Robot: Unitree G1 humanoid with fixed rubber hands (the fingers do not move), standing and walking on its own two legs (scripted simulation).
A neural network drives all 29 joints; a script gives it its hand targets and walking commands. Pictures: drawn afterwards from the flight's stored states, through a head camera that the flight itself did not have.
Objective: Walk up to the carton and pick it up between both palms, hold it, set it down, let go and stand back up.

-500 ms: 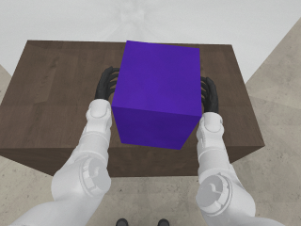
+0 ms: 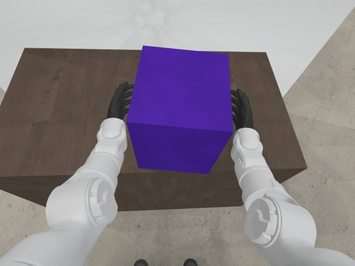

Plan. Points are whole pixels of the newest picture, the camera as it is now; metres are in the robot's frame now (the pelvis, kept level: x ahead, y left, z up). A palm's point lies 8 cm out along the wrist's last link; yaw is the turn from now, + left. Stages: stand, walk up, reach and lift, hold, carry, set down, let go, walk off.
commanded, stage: set down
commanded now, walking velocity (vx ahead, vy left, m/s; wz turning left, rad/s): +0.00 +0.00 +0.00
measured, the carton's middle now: (178, 116) +0.47 +0.01 -0.02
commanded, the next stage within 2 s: none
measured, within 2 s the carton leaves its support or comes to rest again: neither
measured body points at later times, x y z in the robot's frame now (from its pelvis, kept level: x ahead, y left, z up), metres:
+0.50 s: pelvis -0.03 +0.00 -0.04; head +0.08 +0.03 +0.40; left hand +0.44 +0.25 +0.03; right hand +0.45 -0.19 +0.04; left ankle -0.01 +0.12 -0.73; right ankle -0.01 -0.10 -0.73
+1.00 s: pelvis -0.03 +0.00 -0.02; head +0.07 +0.03 +0.42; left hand +0.46 +0.24 +0.08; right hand +0.47 -0.18 +0.08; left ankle -0.02 +0.12 -0.73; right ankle -0.01 -0.10 -0.73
